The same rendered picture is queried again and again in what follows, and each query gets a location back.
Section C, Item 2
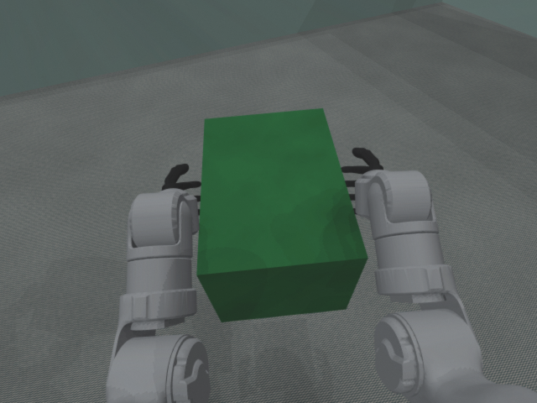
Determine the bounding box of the robot left upper arm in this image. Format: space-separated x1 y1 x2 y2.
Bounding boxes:
107 334 211 403

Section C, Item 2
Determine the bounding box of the robot left hand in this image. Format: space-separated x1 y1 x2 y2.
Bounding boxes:
162 164 201 216

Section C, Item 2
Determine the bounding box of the robot right upper arm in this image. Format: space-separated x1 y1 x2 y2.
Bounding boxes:
374 309 537 403

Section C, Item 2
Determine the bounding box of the robot right hand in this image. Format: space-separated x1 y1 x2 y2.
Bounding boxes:
341 148 383 214

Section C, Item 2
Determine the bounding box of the carton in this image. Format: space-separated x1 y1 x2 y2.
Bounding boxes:
196 108 368 322

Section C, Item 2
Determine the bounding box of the right robot forearm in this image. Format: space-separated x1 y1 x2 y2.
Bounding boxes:
355 170 482 357

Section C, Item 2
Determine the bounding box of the left robot forearm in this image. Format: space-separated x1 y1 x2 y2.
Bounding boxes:
106 188 200 399

